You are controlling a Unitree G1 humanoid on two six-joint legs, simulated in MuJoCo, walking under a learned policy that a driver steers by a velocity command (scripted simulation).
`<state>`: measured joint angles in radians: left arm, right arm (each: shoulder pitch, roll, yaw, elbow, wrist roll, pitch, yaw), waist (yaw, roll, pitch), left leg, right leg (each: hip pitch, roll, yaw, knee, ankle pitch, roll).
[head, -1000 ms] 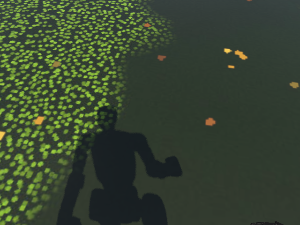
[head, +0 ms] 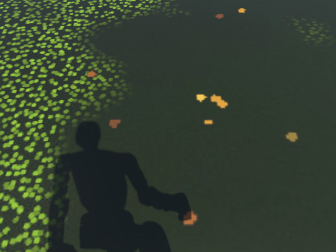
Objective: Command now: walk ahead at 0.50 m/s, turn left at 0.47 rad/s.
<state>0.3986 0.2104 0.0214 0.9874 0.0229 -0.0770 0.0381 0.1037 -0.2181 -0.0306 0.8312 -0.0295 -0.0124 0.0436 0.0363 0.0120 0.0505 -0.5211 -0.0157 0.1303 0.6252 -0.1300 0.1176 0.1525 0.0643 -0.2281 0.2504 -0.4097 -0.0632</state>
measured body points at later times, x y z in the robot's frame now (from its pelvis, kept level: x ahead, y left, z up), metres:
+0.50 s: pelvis +0.28 +0.01 +0.01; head +0.32 +0.02 +0.46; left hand +0.44 +0.28 -0.09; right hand +0.32 -0.27 -0.12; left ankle +0.12 +0.05 -0.72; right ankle +0.46 -0.07 -0.71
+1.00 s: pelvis +0.45 +0.03 +0.02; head +0.48 +0.03 +0.46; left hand +0.45 +0.32 -0.11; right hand +0.63 -0.20 -0.10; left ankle +0.49 +0.16 -0.70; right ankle +0.46 -0.05 -0.72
